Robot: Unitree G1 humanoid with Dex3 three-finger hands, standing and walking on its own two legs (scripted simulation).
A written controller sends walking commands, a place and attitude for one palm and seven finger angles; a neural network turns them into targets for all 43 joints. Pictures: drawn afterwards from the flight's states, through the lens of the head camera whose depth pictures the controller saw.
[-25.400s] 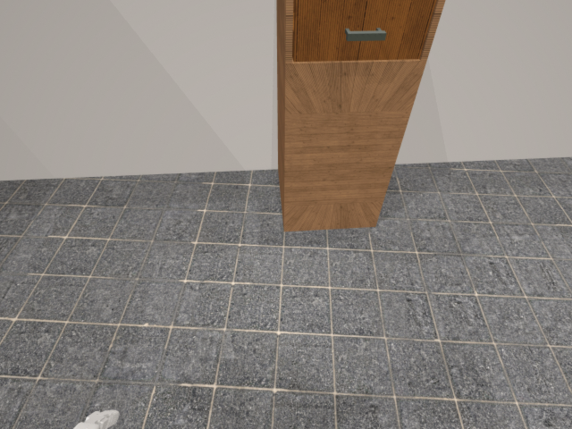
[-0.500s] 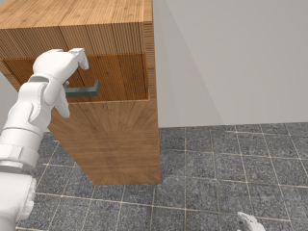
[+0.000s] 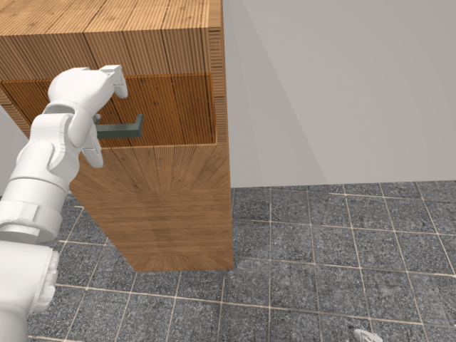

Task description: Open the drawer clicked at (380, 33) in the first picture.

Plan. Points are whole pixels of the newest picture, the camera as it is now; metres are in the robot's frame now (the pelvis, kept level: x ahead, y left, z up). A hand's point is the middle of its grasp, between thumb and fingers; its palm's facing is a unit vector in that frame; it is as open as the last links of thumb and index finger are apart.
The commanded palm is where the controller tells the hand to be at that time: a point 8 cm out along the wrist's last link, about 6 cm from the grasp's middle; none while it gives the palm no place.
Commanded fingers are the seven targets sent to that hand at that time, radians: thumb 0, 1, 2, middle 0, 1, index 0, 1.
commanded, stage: lower the fingers behind the handle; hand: left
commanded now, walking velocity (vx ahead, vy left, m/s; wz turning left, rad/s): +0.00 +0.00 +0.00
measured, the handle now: (115, 125) +0.48 +0.26 +0.12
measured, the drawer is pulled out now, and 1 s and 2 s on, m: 0.00 0.00 0.00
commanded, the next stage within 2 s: close the thumb around the handle in 1.24 s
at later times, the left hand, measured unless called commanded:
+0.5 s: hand (109, 135) +0.44 +0.25 +0.13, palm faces +0.03 +0.00 -1.00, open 13.7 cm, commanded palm +0.42 +0.26 +0.18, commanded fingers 0.00 -0.50 0.30 -0.30 -1.20 -0.30 -1.20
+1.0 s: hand (112, 152) +0.43 +0.26 +0.09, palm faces -0.05 +0.00 -1.00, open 13.9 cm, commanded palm +0.42 +0.26 +0.15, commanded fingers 0.00 -0.50 0.30 -0.30 -1.20 -0.30 -1.20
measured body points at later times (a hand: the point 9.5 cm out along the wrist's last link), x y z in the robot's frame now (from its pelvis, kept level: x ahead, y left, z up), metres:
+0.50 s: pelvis +0.00 +0.00 -0.01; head +0.04 -0.02 +0.44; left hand +0.43 +0.25 +0.19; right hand +0.09 -0.26 -0.14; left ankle -0.01 +0.09 -0.73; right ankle -0.01 -0.09 -0.73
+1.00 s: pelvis +0.00 +0.00 -0.01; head +0.04 -0.01 +0.44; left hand +0.43 +0.26 +0.15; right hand +0.10 -0.26 -0.13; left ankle -0.01 +0.09 -0.73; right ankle -0.01 -0.09 -0.73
